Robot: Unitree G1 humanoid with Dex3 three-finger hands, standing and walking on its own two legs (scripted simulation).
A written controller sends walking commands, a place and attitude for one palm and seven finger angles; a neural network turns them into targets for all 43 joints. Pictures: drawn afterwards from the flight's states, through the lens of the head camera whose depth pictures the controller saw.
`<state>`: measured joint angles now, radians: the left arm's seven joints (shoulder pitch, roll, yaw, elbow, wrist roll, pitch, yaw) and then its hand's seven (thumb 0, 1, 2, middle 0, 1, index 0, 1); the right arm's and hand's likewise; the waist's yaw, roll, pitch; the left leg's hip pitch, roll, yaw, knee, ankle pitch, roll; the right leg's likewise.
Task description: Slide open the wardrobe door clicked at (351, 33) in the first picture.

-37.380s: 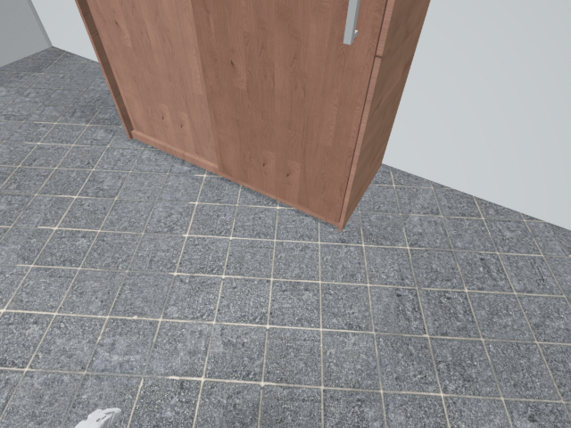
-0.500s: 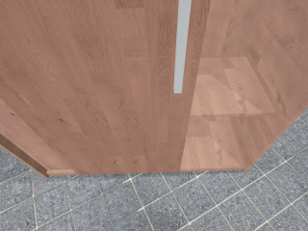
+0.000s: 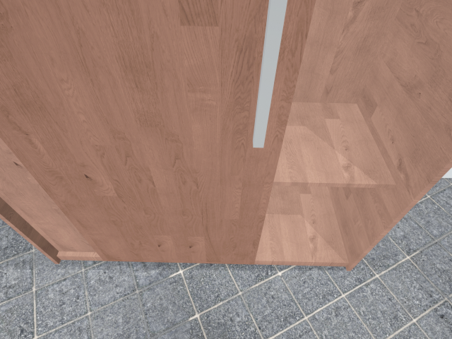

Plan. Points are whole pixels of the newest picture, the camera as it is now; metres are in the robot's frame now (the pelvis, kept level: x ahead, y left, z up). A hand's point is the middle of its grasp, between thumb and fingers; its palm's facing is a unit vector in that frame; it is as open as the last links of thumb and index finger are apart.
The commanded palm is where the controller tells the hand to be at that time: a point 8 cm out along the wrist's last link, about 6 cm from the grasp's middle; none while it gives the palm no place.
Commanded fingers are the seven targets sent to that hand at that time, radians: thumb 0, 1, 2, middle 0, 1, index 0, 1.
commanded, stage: let the arm hang, fingers relaxed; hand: right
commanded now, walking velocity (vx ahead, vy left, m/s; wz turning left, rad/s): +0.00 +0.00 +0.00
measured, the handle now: (266, 69) +0.50 -0.04 +0.23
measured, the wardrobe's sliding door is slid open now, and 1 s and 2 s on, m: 0.43 0.43 0.43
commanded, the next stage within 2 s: look to check the result in 0.22 s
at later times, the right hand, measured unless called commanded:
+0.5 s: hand out of the picture -0.01 -0.16 -0.18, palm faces +0.05 +0.98 -0.17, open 7.4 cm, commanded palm none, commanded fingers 0.00 -0.90 -0.90 0.20 0.30 0.20 0.30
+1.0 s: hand out of the picture -0.01 -0.15 -0.18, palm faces +0.05 +0.99 -0.15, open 7.4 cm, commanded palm none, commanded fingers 0.00 -0.90 -0.90 0.20 0.30 0.20 0.30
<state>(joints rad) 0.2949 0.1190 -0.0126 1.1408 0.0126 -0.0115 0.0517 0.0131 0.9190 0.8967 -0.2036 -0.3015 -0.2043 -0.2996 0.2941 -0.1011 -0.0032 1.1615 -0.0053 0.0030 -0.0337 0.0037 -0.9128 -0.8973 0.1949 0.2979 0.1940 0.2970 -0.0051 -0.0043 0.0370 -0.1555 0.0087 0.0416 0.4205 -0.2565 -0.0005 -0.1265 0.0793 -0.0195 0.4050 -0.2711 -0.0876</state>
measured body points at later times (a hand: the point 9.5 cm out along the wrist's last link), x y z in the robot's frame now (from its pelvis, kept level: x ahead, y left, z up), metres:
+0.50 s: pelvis +0.01 +0.00 +0.00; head +0.04 +0.00 +0.45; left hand -0.02 +0.20 -0.17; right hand -0.01 -0.21 -0.16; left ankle -0.02 +0.12 -0.74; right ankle -0.03 -0.06 -0.74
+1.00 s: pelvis +0.01 +0.00 +0.00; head +0.04 +0.00 +0.45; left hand -0.01 +0.21 -0.16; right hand -0.01 -0.20 -0.17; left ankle -0.02 +0.12 -0.74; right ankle -0.03 -0.06 -0.74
